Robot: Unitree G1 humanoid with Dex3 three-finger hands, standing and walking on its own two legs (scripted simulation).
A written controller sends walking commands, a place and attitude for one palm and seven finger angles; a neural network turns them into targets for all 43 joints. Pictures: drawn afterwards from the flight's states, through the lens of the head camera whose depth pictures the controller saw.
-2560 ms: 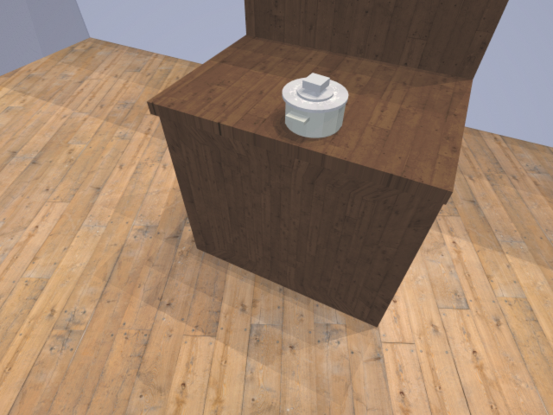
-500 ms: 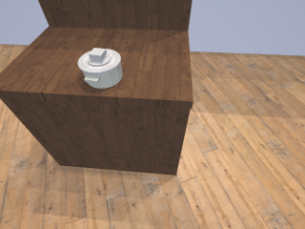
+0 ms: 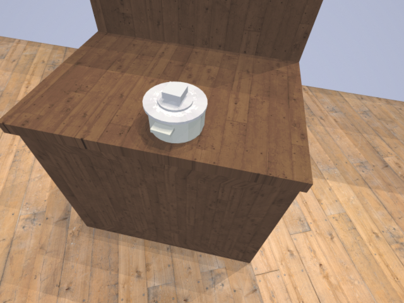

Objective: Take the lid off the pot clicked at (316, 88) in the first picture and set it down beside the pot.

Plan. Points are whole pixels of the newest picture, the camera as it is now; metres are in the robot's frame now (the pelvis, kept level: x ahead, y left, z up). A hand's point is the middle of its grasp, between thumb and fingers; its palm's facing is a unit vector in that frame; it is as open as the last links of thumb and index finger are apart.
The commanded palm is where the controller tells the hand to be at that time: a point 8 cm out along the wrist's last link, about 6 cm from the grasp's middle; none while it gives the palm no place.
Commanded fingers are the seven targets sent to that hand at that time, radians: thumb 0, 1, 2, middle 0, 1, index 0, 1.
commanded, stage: come to a stop and stand still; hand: left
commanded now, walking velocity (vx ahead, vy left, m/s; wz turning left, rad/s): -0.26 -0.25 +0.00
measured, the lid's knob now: (175, 92) +0.56 +0.13 +0.10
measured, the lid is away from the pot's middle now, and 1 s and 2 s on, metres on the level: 0.00 0.00 0.00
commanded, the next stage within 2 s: look again from close up in 1.58 s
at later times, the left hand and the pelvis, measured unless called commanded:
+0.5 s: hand out of the picture +0.11 +0.19 -0.17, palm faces +0.02 -0.98 -0.21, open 7.3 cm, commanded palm none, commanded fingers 0.00 0.90 0.90 -0.20 -0.30 -0.20 -0.30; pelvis +0.04 +0.01 +0.00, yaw +0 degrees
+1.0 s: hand out of the picture +0.08 +0.19 -0.15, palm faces +0.01 -0.97 -0.25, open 7.3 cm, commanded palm none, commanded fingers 0.00 0.90 0.90 -0.20 -0.30 -0.20 -0.30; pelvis +0.06 +0.01 +0.01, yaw +0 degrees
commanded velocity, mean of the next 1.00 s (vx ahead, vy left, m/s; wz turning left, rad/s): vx -0.07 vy -0.02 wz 0.00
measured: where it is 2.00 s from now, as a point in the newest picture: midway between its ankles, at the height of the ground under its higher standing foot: outside the picture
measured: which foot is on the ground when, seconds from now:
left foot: down 0.00-1.00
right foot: up 0.00-0.16, down 0.18-1.00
